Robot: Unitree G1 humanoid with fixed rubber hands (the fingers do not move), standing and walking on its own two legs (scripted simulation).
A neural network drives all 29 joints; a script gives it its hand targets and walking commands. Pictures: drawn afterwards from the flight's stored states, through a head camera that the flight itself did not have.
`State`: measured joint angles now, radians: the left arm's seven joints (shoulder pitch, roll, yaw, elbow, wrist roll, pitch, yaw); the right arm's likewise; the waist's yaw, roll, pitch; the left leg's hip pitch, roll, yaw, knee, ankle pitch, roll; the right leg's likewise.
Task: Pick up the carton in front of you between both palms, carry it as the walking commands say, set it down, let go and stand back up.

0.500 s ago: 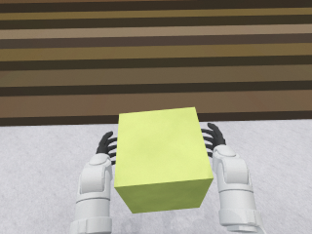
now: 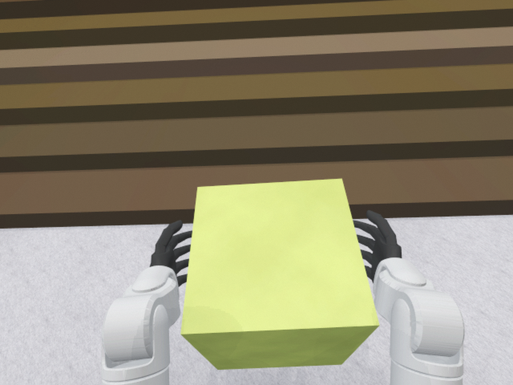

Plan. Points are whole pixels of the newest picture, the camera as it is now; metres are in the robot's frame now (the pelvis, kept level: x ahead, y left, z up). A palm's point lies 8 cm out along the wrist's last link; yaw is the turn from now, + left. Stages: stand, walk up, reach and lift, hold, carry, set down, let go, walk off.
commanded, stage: carry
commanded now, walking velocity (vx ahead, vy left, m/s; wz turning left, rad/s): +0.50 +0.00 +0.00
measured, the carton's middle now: (274, 282) +0.26 -0.02 +0.03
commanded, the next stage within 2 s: none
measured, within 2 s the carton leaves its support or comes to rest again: neither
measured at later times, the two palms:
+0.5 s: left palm (198, 141) +0.59 +0.12 +0.08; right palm (336, 136) +0.56 -0.18 +0.08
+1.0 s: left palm (224, 39) +0.99 +0.06 +0.14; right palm (325, 32) +1.00 -0.24 +0.14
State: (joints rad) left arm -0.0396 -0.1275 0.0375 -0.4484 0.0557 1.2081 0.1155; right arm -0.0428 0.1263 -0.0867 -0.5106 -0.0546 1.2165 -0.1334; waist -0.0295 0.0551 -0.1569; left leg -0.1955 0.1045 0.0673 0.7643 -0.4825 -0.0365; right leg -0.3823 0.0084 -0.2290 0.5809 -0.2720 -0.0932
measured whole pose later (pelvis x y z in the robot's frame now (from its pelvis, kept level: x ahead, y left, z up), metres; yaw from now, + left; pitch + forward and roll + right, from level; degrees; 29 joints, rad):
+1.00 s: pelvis +0.65 -0.08 +0.00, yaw -2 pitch +4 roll +1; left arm -0.57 -0.05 0.19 -0.18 -0.02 1.27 0.19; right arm -0.58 0.00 -0.21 -0.22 0.02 1.28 -0.18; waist 0.04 0.02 -0.01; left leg -0.37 0.03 0.03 1.23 -0.45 0.06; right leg -0.49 -0.03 -0.18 0.61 -0.19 -0.09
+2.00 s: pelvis +1.14 -0.15 +0.12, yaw +0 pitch +4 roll +2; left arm -0.62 -0.06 0.24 -0.06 0.00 1.16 0.17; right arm -0.59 0.12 -0.28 -0.14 -0.13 1.14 -0.12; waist 0.07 -0.05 -0.02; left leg -0.50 -0.05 0.07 0.68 -0.22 0.05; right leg -0.31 0.03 -0.10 0.56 -0.30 -0.11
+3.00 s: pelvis +1.17 -0.15 +0.12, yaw -2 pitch +1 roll +0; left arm -0.54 -0.08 0.23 0.05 0.06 1.18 0.15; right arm -0.56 0.07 -0.26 0.05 -0.06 1.15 -0.14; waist -0.01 -0.01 -0.08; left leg -0.27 0.01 0.08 0.53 -0.28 0.03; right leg -0.26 0.03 -0.07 0.51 -0.27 -0.06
